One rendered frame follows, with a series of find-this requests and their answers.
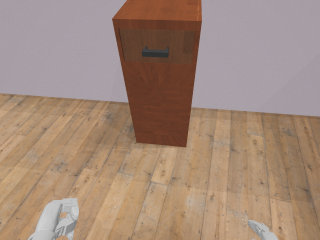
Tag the robot left hand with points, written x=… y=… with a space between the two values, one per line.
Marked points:
x=50 y=217

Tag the robot right hand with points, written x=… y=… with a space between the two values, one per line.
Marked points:
x=261 y=230

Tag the handle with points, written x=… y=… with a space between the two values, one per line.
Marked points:
x=155 y=52

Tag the drawer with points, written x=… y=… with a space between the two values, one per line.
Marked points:
x=180 y=43

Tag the left robot forearm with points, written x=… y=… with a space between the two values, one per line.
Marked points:
x=43 y=235

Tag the cabinet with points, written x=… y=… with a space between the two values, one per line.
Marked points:
x=160 y=94

